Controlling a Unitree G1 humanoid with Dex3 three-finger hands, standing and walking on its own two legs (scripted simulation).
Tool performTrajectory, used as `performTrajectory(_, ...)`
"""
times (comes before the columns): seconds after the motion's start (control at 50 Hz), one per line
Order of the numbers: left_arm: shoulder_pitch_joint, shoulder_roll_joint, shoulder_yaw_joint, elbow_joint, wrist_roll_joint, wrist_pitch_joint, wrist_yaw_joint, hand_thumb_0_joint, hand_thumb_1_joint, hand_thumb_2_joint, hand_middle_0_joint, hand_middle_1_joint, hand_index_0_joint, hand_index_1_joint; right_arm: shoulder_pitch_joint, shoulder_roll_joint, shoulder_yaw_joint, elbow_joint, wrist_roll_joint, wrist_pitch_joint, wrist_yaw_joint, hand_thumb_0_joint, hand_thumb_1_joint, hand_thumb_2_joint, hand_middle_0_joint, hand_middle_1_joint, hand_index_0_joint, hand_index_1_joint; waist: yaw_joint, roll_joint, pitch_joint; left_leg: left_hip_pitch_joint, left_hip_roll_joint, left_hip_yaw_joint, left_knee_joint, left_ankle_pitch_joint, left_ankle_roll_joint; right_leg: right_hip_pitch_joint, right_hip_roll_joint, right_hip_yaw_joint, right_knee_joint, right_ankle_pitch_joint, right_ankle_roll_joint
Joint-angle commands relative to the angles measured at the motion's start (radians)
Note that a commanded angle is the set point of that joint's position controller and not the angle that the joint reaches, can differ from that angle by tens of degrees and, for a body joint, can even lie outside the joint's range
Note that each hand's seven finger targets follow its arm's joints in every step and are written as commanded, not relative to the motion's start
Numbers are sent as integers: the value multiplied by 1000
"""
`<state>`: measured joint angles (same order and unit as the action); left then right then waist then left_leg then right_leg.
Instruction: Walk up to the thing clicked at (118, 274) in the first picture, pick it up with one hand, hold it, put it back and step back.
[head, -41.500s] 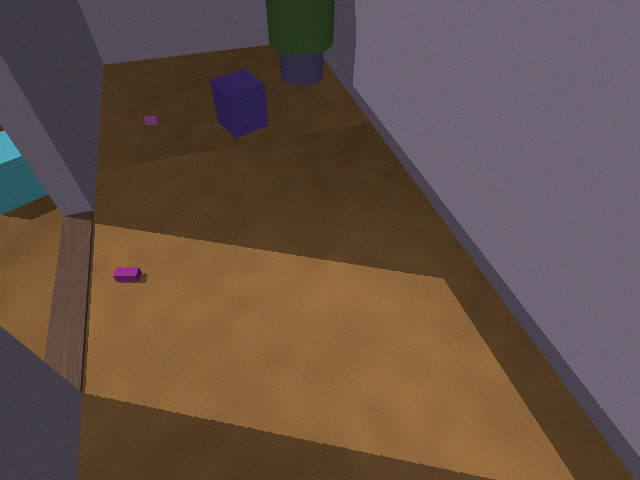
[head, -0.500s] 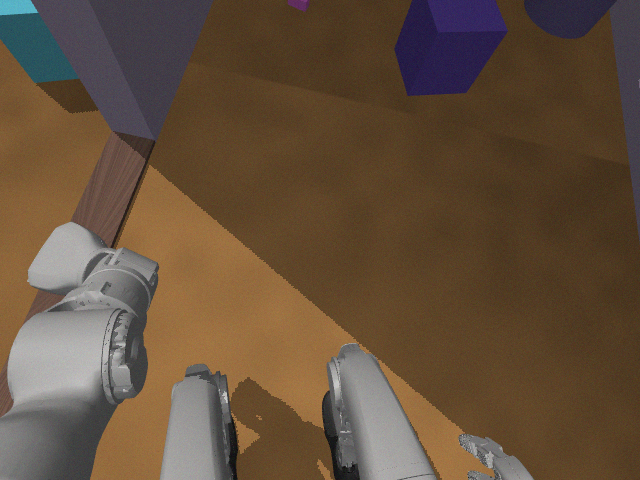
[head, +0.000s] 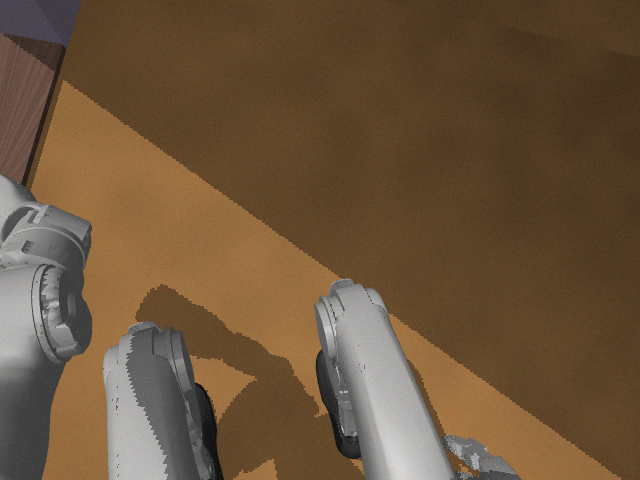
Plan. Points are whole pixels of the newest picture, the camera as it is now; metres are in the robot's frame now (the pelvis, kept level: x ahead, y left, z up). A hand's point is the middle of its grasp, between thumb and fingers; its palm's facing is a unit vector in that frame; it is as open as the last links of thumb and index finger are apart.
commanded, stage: crouch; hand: left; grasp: from above
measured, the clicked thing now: (48, 240) +0.46 +0.27 -0.19
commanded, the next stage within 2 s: lower in 0.76 s
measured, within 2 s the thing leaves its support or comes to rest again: rests again in 1.82 s
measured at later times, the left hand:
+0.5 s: hand (52, 238) +0.47 +0.28 -0.22, palm faces -0.20 -0.36 -0.91, open 9.6 cm
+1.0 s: hand (57, 246) +0.47 +0.29 -0.25, palm faces -0.21 -0.36 -0.91, open 7.5 cm
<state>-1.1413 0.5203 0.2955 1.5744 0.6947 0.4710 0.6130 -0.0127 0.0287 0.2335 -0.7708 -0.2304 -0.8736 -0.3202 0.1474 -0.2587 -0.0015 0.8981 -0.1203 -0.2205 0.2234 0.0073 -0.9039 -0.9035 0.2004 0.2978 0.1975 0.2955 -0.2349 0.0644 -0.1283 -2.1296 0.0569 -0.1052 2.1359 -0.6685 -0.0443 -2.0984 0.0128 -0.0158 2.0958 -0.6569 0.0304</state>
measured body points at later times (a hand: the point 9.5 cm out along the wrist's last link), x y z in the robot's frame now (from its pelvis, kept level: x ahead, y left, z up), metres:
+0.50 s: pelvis +0.00 +0.00 -0.07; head +0.25 +0.02 +0.30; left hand +0.48 +0.30 -0.17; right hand -0.01 -0.26 -0.19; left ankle +0.08 +0.14 -0.37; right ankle +0.09 -0.13 -0.37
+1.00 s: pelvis +0.00 +0.01 -0.09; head +0.26 +0.03 +0.28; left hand +0.48 +0.30 -0.20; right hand -0.03 -0.25 -0.19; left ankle +0.08 +0.14 -0.37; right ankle +0.09 -0.13 -0.37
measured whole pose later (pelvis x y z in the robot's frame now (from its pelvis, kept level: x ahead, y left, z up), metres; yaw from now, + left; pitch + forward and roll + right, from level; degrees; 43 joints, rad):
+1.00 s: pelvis +0.00 +0.01 -0.09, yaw -4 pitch +33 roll -7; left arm -1.22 0.75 0.40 1.77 0.82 0.35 0.66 -0.05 0.10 0.32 -0.67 -0.23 -1.10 -0.45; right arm 0.18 -0.33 0.08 0.91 -0.21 -0.29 0.33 0.00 -0.91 -0.90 0.20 0.30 0.19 0.30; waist -0.30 0.02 0.04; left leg -2.34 0.04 -0.18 2.44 -0.69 -0.04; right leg -2.28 0.04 -0.05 2.36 -0.66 0.06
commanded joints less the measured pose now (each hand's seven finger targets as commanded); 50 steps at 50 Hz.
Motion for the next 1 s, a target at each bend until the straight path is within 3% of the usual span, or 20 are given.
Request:
performTrajectory(0.0,-409,290,0,-110,55,-13,60,0,681,519,-1164,-368,-1147,-390,223,-236,-68,-5,-6,-16,4,0,-898,-900,200,299,200,299,-32,170,-718,410,-22,100,-148,149,50,384,16,-74,-226,172,-36)
performTrajectory(0.1,-427,295,13,-54,50,-19,64,0,742,558,-1225,-341,-1196,-376,239,-237,-63,8,-21,-22,17,0,-896,-899,200,299,200,299,-50,147,-676,371,-22,95,-89,146,55,320,17,-80,-182,170,-33)
performTrajectory(0.18,-410,330,15,-10,74,-36,51,0,728,552,-1218,-347,-1189,-381,241,-254,-54,12,-31,-27,28,0,-899,-900,200,299,200,299,-52,138,-649,324,-24,93,-48,140,58,305,21,-87,-146,162,-31)
performTrajectory(0.2,-440,358,27,-69,81,-48,47,0,739,538,-1213,-359,-1190,-386,254,-255,-53,15,-32,-28,31,0,-898,-899,200,299,200,299,-51,160,-665,325,-24,92,-40,163,57,312,19,-88,-130,184,-32)
performTrajectory(0.24,-397,339,9,-3,93,-47,36,0,759,529,-1230,-360,-1209,-386,246,-258,-46,3,-33,-28,37,0,-901,-900,200,299,200,299,-51,148,-654,310,-23,96,-17,176,60,318,24,-90,-116,204,-31)
performTrajectory(0.28,-417,379,29,-57,101,-66,36,0,751,544,-1231,-361,-1206,-391,263,-260,-43,10,-38,-31,41,0,-902,-900,199,299,200,299,-48,170,-671,307,-23,87,-10,191,56,304,23,-99,-86,216,-34)
performTrajectory(0.3,-386,349,19,10,102,-64,37,0,764,541,-1237,-365,-1214,-393,252,-264,-40,2,-40,-29,42,0,-902,-900,199,299,200,299,-48,166,-641,290,-21,89,-3,181,56,296,26,-101,-83,211,-36)
performTrajectory(0.32,-409,366,26,-39,113,-72,36,0,759,552,-1227,-397,-1207,-421,284,-254,-35,22,-49,-30,47,0,-905,-901,199,299,200,299,-64,169,-646,295,-24,88,3,202,56,303,25,-105,-77,231,-33)
performTrajectory(0.34,-404,374,33,-17,107,-72,44,0,759,555,-1232,-390,-1210,-417,257,-279,-41,2,-47,-31,47,0,-904,-901,199,299,200,299,-43,178,-648,298,-22,82,1,181,55,280,25,-110,-66,207,-37)
performTrajectory(0.36,-416,365,24,-39,112,-73,40,0,763,541,-1222,-409,-1207,-428,267,-263,-32,8,-53,-31,51,0,-905,-900,199,299,200,299,-71,189,-637,302,-24,81,18,196,56,273,25,-113,-60,225,-36)
performTrajectory(0.38,-400,367,33,-13,109,-79,46,0,750,547,-1218,-387,-1197,-412,266,-279,-37,5,-52,-34,53,0,-902,-900,199,299,200,299,-53,191,-639,283,-23,82,12,180,55,273,27,-114,-57,206,-37)
performTrajectory(0.4,-409,367,24,-20,111,-80,43,0,748,548,-1222,-393,-1200,-418,265,-277,-31,1,-55,-34,54,0,-906,-902,199,299,199,299,-67,186,-635,292,-24,78,21,173,56,266,28,-117,-55,203,-36)
performTrajectory(0.46,-391,382,35,-3,116,-91,47,0,749,600,-1230,-399,-1200,-434,262,-285,-28,6,-59,-35,58,0,-902,-900,199,299,200,299,-51,202,-618,275,-23,76,23,149,52,244,31,-124,-42,172,-39)
performTrajectory(0.58,-404,396,39,-15,141,-106,55,0,731,632,-1220,-431,-1189,-466,276,-297,-16,10,-69,-43,70,0,-908,-902,199,300,199,300,-70,226,-619,292,-22,68,54,187,49,227,32,-136,-9,212,-41)
performTrajectory(0.6,-431,424,58,-53,149,-115,65,0,730,644,-1222,-430,-1188,-467,304,-294,-15,29,-73,-44,73,0,-908,-902,199,299,199,299,-79,240,-629,292,-22,69,57,207,48,236,32,-138,-5,235,-41)
performTrajectory(0.72,-379,420,52,29,143,-112,72,0,711,644,-1195,-455,-1165,-488,272,-307,-8,28,-85,-56,88,0,-907,-901,199,300,199,300,-81,218,-538,251,-25,65,71,148,56,198,33,-150,-9,172,-39)
performTrajectory(0.76,-380,442,73,4,143,-118,78,0,701,612,-1183,-424,-1154,-456,293,-311,-4,31,-82,-56,92,0,-903,-900,199,299,199,299,-75,235,-572,264,-22,62,73,172,51,216,36,-151,-3,193,-43)
performTrajectory(0.9,-377,454,75,68,148,-120,86,0,655,631,-1155,-448,-1123,-484,294,-321,8,42,-85,-66,104,0,-907,-900,199,300,199,300,-98,205,-514,223,-22,49,93,156,59,199,38,-159,2,187,-39)
performTrajectory(0.94,-390,461,72,90,148,-128,88,0,670,624,-1149,-470,-1124,-498,310,-309,32,46,-89,-71,108,0,-905,-898,199,300,199,300,-125,188,-488,195,-23,49,106,152,62,207,42,-159,-5,184,-37)
performTrajectory(0.98,-382,485,80,104,149,-136,100,0,686,598,-1165,-445,-1139,-474,308,-329,30,59,-89,-78,109,0,-906,-899,199,300,199,300,-120,204,-483,213,-23,38,95,138,59,200,39,-170,1,170,-39)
